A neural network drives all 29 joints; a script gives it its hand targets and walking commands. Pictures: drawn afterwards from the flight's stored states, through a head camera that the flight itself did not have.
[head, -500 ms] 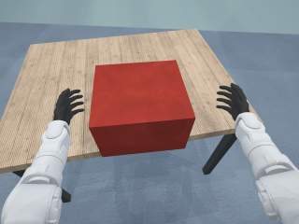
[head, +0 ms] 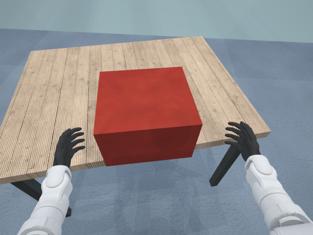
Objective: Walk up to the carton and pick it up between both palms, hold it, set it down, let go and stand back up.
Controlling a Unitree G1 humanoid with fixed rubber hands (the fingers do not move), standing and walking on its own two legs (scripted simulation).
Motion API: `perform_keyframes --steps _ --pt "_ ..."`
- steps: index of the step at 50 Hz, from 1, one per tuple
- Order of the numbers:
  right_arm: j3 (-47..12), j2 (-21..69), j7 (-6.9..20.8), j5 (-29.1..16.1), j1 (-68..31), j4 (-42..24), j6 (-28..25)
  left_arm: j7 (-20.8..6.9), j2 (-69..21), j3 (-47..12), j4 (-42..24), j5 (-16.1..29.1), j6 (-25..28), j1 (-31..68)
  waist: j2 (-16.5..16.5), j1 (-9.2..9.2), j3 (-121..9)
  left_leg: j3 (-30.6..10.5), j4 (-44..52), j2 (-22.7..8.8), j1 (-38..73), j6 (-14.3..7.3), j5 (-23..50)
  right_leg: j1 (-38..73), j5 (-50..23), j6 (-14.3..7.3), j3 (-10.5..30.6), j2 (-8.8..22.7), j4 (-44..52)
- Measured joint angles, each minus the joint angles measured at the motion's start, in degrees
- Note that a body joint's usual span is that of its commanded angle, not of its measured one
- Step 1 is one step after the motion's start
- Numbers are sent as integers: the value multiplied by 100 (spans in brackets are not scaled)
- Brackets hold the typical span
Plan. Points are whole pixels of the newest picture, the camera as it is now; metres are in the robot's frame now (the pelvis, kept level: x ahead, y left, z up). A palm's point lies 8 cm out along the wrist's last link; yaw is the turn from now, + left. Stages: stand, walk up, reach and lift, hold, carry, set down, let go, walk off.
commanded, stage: set down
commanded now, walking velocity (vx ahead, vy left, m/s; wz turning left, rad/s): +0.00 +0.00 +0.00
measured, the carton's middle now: (145, 114) +0.50 +0.05 -0.03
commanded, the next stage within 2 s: none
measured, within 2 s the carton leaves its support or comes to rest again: neither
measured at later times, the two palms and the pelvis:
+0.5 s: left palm (65, 184) +0.26 +0.25 -0.03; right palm (252, 180) +0.26 -0.24 -0.02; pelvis +0.02 -0.01 +0.00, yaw -1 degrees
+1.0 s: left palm (62, 211) +0.20 +0.25 -0.05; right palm (247, 200) +0.22 -0.23 -0.05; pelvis +0.04 -0.02 +0.00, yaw +1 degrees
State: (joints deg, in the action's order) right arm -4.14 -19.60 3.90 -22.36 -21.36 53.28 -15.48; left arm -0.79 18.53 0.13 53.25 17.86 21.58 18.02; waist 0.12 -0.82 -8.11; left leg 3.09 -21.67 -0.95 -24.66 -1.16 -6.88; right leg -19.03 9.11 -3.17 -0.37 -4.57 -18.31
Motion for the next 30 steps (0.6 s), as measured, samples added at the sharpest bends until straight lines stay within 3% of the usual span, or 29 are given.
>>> perform_keyframes --steps 15,30 --pt "-92 113 76 57 1360 -461 -664 108 -207 39 -590 -205 374 -1233 -115 -24 259 78 -174 -5 492 26 -287 443 285 -14 86 2 -227" --pt "-112 401 -72 446 2083 -694 -383 -110 -152 183 -1248 -536 -501 -2014 -200 -91 313 95 -25 11 1088 69 -408 1023 415 -52 123 8 -103"
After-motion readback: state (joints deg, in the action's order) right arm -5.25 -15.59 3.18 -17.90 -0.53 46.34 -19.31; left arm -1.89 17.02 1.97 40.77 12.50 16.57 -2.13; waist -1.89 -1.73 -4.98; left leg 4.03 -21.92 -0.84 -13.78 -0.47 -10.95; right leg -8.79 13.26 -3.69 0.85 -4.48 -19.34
